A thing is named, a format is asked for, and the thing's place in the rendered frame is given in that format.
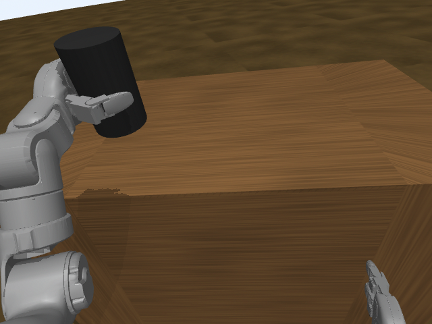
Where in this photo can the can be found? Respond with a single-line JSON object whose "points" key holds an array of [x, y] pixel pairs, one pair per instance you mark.
{"points": [[97, 63]]}

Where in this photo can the left robot hand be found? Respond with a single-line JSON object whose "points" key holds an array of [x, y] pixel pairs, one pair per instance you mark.
{"points": [[52, 80]]}

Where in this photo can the right robot hand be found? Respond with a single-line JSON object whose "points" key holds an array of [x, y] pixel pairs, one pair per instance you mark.
{"points": [[381, 305]]}

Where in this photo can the left robot arm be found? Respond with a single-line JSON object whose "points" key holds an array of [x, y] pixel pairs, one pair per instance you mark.
{"points": [[50, 289]]}

